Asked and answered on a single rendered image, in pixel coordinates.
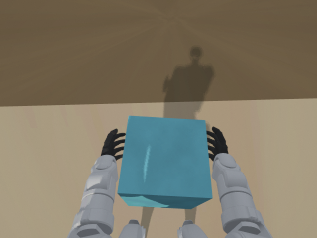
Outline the robot left shin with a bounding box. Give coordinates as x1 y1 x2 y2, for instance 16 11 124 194
123 219 140 228

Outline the carton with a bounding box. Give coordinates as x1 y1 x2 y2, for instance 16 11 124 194
117 115 213 209

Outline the left robot hand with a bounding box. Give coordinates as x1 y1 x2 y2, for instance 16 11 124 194
101 128 126 161

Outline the robot left forearm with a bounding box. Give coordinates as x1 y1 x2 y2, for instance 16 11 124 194
67 155 119 238

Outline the right robot hand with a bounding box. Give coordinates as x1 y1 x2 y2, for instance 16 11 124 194
206 126 229 162

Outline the robot right forearm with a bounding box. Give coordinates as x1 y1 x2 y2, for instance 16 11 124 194
211 153 273 238

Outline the robot left thigh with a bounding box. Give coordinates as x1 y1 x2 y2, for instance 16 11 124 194
118 223 146 238

